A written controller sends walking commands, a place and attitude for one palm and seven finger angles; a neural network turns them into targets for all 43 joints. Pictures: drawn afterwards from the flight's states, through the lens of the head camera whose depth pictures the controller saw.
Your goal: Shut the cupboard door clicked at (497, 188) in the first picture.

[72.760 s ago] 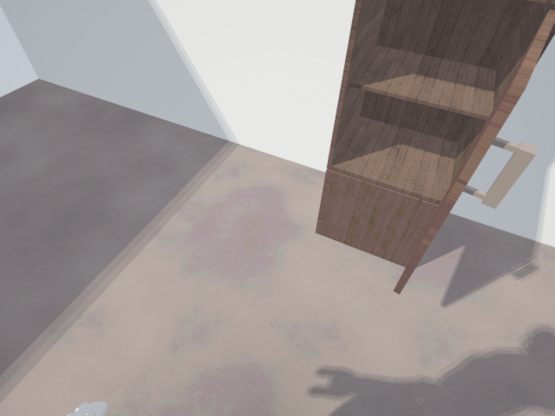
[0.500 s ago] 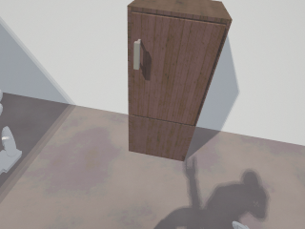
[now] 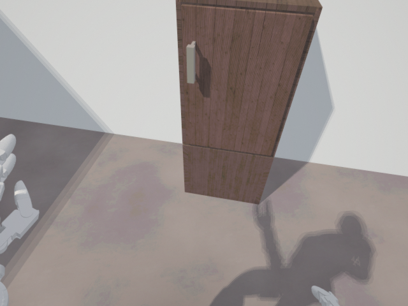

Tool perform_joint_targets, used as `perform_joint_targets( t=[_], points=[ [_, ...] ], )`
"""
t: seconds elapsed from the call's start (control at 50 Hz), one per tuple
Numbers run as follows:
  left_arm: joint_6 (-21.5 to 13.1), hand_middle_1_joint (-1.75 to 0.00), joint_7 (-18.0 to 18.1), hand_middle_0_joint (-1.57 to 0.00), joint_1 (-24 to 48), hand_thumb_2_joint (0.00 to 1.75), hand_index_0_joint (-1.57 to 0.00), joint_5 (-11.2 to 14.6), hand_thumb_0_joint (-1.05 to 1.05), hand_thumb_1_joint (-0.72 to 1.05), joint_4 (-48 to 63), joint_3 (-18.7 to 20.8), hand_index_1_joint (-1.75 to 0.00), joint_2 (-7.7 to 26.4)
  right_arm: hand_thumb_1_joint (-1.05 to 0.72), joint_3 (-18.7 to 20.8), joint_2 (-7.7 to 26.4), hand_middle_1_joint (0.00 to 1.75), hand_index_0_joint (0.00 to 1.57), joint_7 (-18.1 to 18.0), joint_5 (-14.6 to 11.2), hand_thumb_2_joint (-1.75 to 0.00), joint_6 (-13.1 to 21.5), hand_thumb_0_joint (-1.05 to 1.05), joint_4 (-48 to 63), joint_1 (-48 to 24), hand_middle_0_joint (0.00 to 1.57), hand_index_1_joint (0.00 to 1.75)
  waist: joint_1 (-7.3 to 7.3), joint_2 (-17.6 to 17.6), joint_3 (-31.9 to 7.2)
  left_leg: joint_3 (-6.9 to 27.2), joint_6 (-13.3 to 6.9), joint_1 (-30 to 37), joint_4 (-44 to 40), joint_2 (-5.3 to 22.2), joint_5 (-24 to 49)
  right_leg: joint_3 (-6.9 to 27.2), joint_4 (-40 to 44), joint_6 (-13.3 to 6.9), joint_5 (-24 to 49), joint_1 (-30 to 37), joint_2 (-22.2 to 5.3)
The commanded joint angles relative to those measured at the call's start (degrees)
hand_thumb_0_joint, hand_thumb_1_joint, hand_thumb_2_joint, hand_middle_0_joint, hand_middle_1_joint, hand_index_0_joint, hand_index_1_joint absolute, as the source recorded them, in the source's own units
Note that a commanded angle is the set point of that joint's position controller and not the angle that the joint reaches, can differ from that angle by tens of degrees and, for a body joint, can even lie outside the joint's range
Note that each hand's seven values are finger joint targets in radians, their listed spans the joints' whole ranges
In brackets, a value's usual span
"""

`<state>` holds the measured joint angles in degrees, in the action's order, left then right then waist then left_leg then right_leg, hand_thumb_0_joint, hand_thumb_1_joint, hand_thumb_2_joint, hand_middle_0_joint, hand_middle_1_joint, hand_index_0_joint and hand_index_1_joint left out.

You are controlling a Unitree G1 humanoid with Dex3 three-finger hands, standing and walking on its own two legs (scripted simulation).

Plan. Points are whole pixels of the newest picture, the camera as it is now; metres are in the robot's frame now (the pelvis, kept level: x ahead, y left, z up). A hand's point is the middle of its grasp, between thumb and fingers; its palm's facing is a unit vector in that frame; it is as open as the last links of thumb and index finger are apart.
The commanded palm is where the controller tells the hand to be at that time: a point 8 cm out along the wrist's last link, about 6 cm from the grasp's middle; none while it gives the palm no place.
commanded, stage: let the arm hang, fingers relaxed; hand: left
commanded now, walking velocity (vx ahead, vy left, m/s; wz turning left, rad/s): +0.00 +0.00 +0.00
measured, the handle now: (192, 62) +0.87 +0.09 +0.09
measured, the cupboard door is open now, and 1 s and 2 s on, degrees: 0 0 0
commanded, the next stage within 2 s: look to check the result in 1.08 s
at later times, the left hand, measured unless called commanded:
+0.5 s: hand out of the picture -0.04 +0.20 -0.16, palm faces +0.05 -0.97 -0.22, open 7.2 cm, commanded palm none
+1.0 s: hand out of the picture -0.03 +0.18 -0.16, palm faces +0.04 -0.99 -0.14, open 7.4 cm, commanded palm none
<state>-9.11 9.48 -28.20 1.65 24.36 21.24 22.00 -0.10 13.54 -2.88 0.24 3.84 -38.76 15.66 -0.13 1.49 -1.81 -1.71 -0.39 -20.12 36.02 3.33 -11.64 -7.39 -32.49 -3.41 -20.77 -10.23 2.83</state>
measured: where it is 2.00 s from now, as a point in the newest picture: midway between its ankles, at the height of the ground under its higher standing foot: outside the picture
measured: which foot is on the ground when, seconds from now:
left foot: down 0.00-1.00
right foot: down 0.00-1.00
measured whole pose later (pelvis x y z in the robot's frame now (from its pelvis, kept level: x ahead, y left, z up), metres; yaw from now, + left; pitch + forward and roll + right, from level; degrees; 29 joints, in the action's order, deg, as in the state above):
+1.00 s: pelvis +0.00 +0.03 +0.02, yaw +0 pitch -2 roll +0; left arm 0.2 1.8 -19.1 -0.6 -65.8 0.1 5.8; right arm -0.2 6.3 -2.0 0.9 -0.6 -65.4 18.9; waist -0.9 0.3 0.7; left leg -3.6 -2.5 -13.3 23.1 -0.8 -8.0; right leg -1.8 -23.4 -0.5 -15.4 -6.1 0.0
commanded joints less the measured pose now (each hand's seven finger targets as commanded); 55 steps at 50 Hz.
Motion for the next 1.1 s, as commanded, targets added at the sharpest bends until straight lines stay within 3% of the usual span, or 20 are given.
perform_joint_targets(
  t=[0.0, 0.02, 0.04, 0.06, 0.08, 0.1, 0.12, 0.14, 0.16, 0.18, 0.24, 0.26, 0.28, 0.36, 0.5, 0.64, 0.8, 0.84, 1.08],
  points=[
    [10.51, -0.3, -8.99, -0.2, 1.79, 0.9, -0.2, -2.97, 0.0, 0.9, -31.54, -15.99, -0.3, -6.66, -0.9, 2.79, 10.52, 0.3, 0.2, 2.71, 0.54, -0.9, -0.35, 0.0, 2.15, -3.77, 0.2, 0.3, -0.12, 5.53, -2.11, 13.73, -7.43, 2.07, -4.77, 11.61, 27.84, 4.0, -11.83, 3.7, 2.6, -10.09, -5.87],
    [10.43, -0.3, -9.19, -0.2, 5.54, 0.9, -0.2, -3.13, 0.0, 0.9, -34.12, -16.01, -0.3, -6.11, -0.9, 2.5, 10.59, 0.3, 0.2, 2.37, 1.24, -0.9, -0.6, 0.0, 2.36, -3.98, 0.2, 0.3, -0.31, 3.66, -1.73, 18.58, -8.9, -0.19, -7.91, 12.39, 27.55, 5.1, -13.85, 3.67, -3.64, -9.81, -4.41],
    [10.45, -0.3, -9.3, -0.2, 7.92, 0.9, -0.2, -2.71, 0.0, 0.9, -36.74, -16.3, -0.3, -4.95, -0.9, 2.17, 11.09, 0.3, 0.2, 2.09, 1.51, -0.9, -0.91, 0.0, 2.71, -3.92, 0.2, 0.3, -0.48, 1.15, -1.2, 21.05, -9.68, -1.32, -10.93, 12.72, 23.41, 6.15, -13.92, 3.69, -6.48, -8.9, -4.09],
    [10.33, -0.3, -9.38, -0.2, 9.26, 0.9, -0.2, -2.54, 0.0, 0.9, -40.43, -16.54, -0.3, -3.91, -0.9, 2.02, 11.51, 0.3, 0.2, 1.97, 1.69, -0.9, -1.15, 0.0, 2.35, -4.9, 0.2, 0.3, 0.15, -0.32, -1.11, 20.93, -9.36, -2.23, -12.2, 11.89, 18.68, 7.4, -11.35, 3.49, -5.89, -6.83, -4.39],
    [10.1, -0.3, -9.42, -0.2, 9.11, 0.9, -0.2, -2.56, 0.0, 0.9, -44.97, -16.58, -0.3, -2.88, -0.9, 1.77, 11.45, 0.3, 0.2, 1.9, 1.69, -0.9, -1.54, 0.0, 1.77, -6.46, 0.2, 0.3, 1.48, -2.36, -1.9, 18.23, -7.95, -3.57, -11.43, 9.9, 14.84, 7.75, -4.33, 3.17, -0.85, -2.04, -5.08],
    [9.69, -0.3, -9.31, -0.2, 8.98, 0.9, -0.2, -2.73, 0.0, 0.9, -49.55, -16.56, -0.3, -1.05, -0.9, 1.55, 10.56, 0.3, 0.2, 2.03, 1.39, -0.9, -1.81, 0.0, 0.92, -7.37, 0.2, 0.3, 2.05, -4.84, -3.07, 13.66, -5.46, -4.35, -9.34, 6.08, 11.34, 9.54, 2.29, 2.57, 5.77, 2.3, -6.37],
    [9.08, -0.3, -9.18, -0.2, 10.03, 0.9, -0.2, -3.08, 0.0, 0.9, -53.8, -16.69, -0.3, 1.02, -0.9, 1.27, 8.91, 0.3, 0.2, 2.04, 1.11, -0.9, -2.38, 0.0, -0.08, -7.52, 0.2, 0.3, 1.4, -10.8, -3.46, 8.46, -2.53, -3.56, -6.11, 1.88, 7.3, 13.81, 7.26, 1.05, 10.1, 2.47, -10.05],
    [8.62, -0.3, -9.01, -0.2, 11.15, 0.9, -0.2, -2.94, 0.0, 0.9, -58.38, -17.34, -0.3, 0.32, -0.9, 1.03, 6.52, 0.3, 0.2, 2.04, 1.28, -0.9, -3.1, 0.0, -2.16, -7.56, 0.2, 0.3, 0.62, -13.62, -1.87, 4.34, -0.5, -1.15, -2.43, -1.37, 2.89, 18.2, 11.81, -1.69, 13.76, -1.34, -14.69],
    [8.53, -0.3, -8.77, -0.2, 13.53, 0.9, -0.2, -2.72, 0.0, 0.9, -61.7, -18.13, -0.3, -0.15, -0.9, 0.98, 5.42, 0.3, 0.2, 2.02, 1.56, -0.9, -3.81, 0.0, -4.17, -6.42, 0.2, 0.3, -0.68, -11.85, 0.13, 3.03, 0.26, 1.3, -1.26, -1.99, -2.07, 19.13, 13.31, -4.14, 16.26, -4.16, -16.37],
    [8.4, -0.3, -8.61, -0.2, 15.05, 0.9, -0.2, -2.63, 0.0, 0.9, -64.62, -18.69, -0.3, -0.85, -0.9, 0.91, 4.73, 0.3, 0.2, 2.06, 1.65, -0.9, -4.15, 0.0, -6.34, -5.09, 0.2, 0.3, -1.49, -6.31, 0.29, 2.74, 0.47, 3.61, -2.05, -1.67, -1.98, 18.01, 12.68, -4.87, 18.28, -4.61, -15.83],
    [8.31, -0.3, -8.29, -0.2, 13.46, 0.9, -0.2, -2.07, 0.0, 0.9, -72.87, -19.55, -0.3, -3.68, -0.9, 0.49, 3.48, 0.3, 0.2, 1.63, 1.16, -0.9, -3.85, 0.0, -11.6, -2.83, 0.2, 0.3, -1.55, 3.22, -1.54, 5.38, -0.48, 10.19, -9.06, 1.31, 12.03, 12.62, 10.83, -0.82, 16.13, -3.13, -9.88],
    [8.38, -0.3, -8.1, -0.2, 11.4, 0.9, -0.2, -2.31, 0.0, 0.9, -74.39, -18.62, -0.3, -5.91, -0.9, 0.89, 3.06, 0.3, 0.2, 1.28, 1.41, -0.9, -3.61, 0.0, -12.58, -2.48, 0.2, 0.3, -0.72, 7.23, -2.78, 5.93, -1.19, 10.37, -10.1, 2.09, 12.84, 11.58, 11.18, -0.01, 15.83, -0.73, -9.0],
    [8.55, -0.3, -8.07, -0.2, 10.83, 0.9, -0.2, -2.17, 0.0, 0.9, -76.48, -18.84, -0.3, -5.51, -0.9, 0.87, 2.78, 0.3, 0.2, 1.09, 1.19, -0.9, -3.62, 0.0, -13.92, -2.4, 0.2, 0.3, -0.46, 8.5, -2.35, 6.33, -1.49, 9.62, -11.03, 2.38, 12.29, 11.31, 11.75, 0.19, 15.27, 0.89, -8.65],
    [8.68, -0.3, -8.05, -0.2, 9.63, 0.9, -0.2, -2.12, 0.0, 0.9, -82.33, -19.7, -0.3, -6.37, -0.9, 1.15, 2.19, 0.3, 0.2, 0.67, 0.72, -0.9, -4.0, 0.0, -17.99, -0.03, 0.2, 0.3, -0.72, 1.27, 1.56, 5.95, -1.42, 10.14, -13.34, 2.8, 8.78, 10.65, 14.96, 0.16, 12.8, 0.27, -8.5],
    [8.7, -0.3, -7.84, -0.2, 6.74, 0.9, -0.2, -2.03, 0.0, 0.9, -88.44, -20.41, -0.3, -7.13, -0.9, 0.97, 1.9, 0.3, 0.2, 0.54, 0.47, -0.9, -4.11, 0.0, -22.79, 2.15, 0.2, 0.3, -0.53, -2.43, 5.46, 5.36, -1.64, 11.24, -16.35, 2.6, 4.88, 10.56, 17.04, 0.28, 8.27, -1.27, -8.31],
    [8.97, -0.3, -7.54, -0.2, 4.62, 0.9, -0.2, -2.07, 0.0, 0.9, -90.42, -20.51, -0.3, -8.31, -0.9, 0.8, 0.48, 0.3, 0.2, 0.48, 0.56, -0.9, -4.36, 0.0, -24.91, 4.21, 0.2, 0.3, -0.54, -1.92, 8.43, 5.35, -1.67, 9.62, -18.06, 2.11, -0.39, 10.62, 16.93, 0.33, 3.58, -3.29, -7.98],
    [9.05, -0.3, -7.32, -0.2, 3.28, 0.9, -0.2, -2.18, 0.0, 0.9, -90.61, -20.31, -0.3, -9.99, -0.9, 0.81, -0.81, 0.3, 0.2, 0.32, 0.65, -0.9, -4.09, 0.0, -25.48, 5.82, 0.2, 0.3, -0.28, -0.11, 9.51, 6.07, -1.92, 8.04, -19.66, 2.07, -2.72, 10.4, 15.17, 0.64, 4.19, -3.6, -7.46],
    [9.06, -0.3, -7.27, -0.2, 3.07, 0.9, -0.2, -2.26, 0.0, 0.9, -90.54, -20.25, -0.3, -10.13, -0.9, 0.91, -1.24, 0.3, 0.2, 0.33, 0.59, -0.9, -4.1, 0.0, -25.31, 6.21, 0.2, 0.3, -0.22, -1.29, 9.42, 6.17, -2.02, 7.41, -19.72, 2.1, -3.17, 10.21, 15.06, 0.69, 4.13, -3.38, -7.47],
    [8.69, -0.3, -7.21, -0.2, 3.01, 0.9, -0.2, -2.24, 0.0, 0.9, -90.09, -20.16, -0.3, -10.51, -0.9, 1.05, -1.29, 0.3, 0.2, 0.34, 0.6, -0.9, -3.78, 0.0, -25.14, 6.81, 0.2, 0.3, -0.44, -0.52, 8.28, 6.03, -2.16, 8.58, -19.44, 2.08, -1.46, 10.41, 14.6, 0.74, 5.88, -3.4, -7.53]
  ],
)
